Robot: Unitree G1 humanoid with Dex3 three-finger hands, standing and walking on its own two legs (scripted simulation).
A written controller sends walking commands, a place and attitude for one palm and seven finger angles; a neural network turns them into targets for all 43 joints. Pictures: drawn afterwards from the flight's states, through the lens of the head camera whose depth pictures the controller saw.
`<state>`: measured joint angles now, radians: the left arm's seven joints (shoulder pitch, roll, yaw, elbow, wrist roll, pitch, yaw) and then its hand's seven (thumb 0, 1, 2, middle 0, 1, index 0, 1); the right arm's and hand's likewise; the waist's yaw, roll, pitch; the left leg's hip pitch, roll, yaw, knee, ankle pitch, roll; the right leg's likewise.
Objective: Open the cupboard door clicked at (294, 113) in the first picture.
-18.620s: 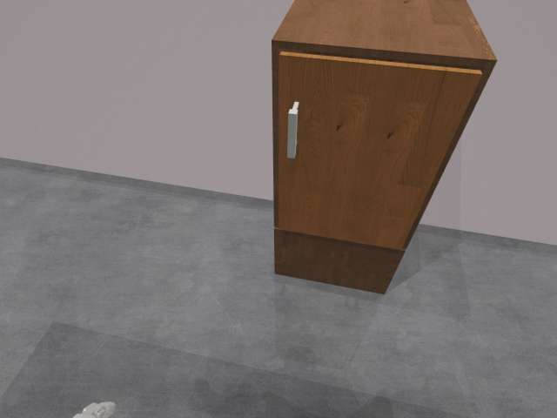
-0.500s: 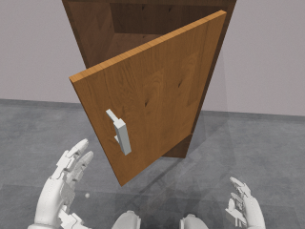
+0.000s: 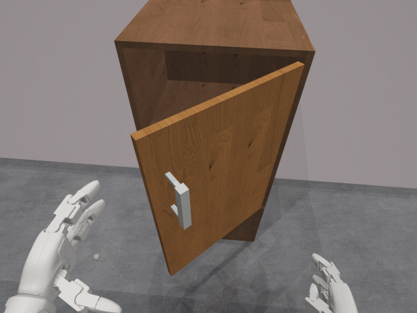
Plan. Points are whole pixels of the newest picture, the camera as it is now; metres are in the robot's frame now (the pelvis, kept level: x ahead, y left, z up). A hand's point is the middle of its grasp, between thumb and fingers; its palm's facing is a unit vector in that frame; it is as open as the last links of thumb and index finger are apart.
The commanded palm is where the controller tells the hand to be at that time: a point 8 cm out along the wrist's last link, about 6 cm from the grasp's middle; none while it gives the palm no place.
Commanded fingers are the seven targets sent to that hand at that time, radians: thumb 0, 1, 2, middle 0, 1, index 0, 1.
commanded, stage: draw the hand back to the body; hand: left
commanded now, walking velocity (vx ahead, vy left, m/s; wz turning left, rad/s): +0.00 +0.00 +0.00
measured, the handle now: (178, 201) +0.32 +0.10 +0.05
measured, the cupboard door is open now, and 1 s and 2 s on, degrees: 43 43 43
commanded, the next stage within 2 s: step back with the hand held close in 1.04 s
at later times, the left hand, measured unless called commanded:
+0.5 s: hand (46, 200) +0.22 +0.25 +0.19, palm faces +0.39 -0.82 -0.41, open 11.0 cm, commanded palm +0.17 +0.29 +0.20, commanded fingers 0.00 0.65 0.80 -0.19 -0.30 -0.19 -0.30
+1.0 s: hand (48, 188) +0.22 +0.24 +0.20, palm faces +0.42 -0.81 -0.40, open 7.5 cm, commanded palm +0.18 +0.28 +0.23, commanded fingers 0.00 0.90 0.90 -0.20 -0.30 -0.20 -0.30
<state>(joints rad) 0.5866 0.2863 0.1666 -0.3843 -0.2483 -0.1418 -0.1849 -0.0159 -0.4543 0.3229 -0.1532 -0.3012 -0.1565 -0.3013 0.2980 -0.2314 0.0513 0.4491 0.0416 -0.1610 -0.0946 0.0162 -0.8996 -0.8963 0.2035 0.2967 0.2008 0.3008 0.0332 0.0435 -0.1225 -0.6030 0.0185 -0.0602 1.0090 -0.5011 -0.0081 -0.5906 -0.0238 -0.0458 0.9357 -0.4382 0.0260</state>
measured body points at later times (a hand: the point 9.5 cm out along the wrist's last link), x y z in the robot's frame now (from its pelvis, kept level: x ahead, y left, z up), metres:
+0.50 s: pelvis +0.03 +0.01 +0.05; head +0.01 -0.01 +0.50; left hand +0.19 +0.29 +0.21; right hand +0.22 -0.20 -0.03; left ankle +0.01 +0.12 -0.68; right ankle +0.02 -0.14 -0.68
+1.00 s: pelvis +0.03 -0.02 +0.06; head +0.01 -0.03 +0.51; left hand +0.20 +0.28 +0.23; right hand +0.22 -0.24 -0.02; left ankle +0.01 +0.12 -0.68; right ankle +0.02 -0.14 -0.68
